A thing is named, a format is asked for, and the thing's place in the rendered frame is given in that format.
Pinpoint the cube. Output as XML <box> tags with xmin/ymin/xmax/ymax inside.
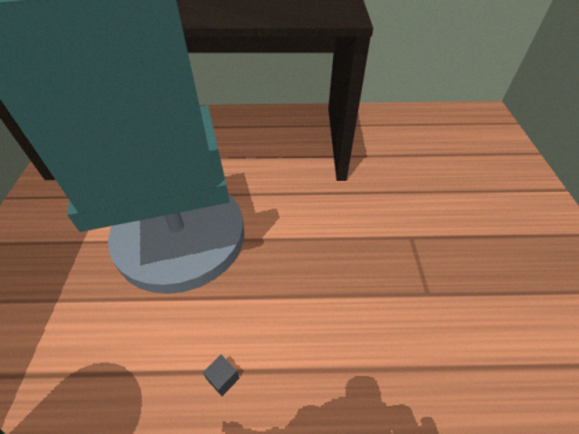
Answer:
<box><xmin>203</xmin><ymin>355</ymin><xmax>240</xmax><ymax>397</ymax></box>

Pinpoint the office chair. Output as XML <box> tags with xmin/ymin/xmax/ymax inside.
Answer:
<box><xmin>0</xmin><ymin>0</ymin><xmax>244</xmax><ymax>294</ymax></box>

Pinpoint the desk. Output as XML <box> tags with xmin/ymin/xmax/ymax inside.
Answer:
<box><xmin>0</xmin><ymin>0</ymin><xmax>374</xmax><ymax>181</ymax></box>

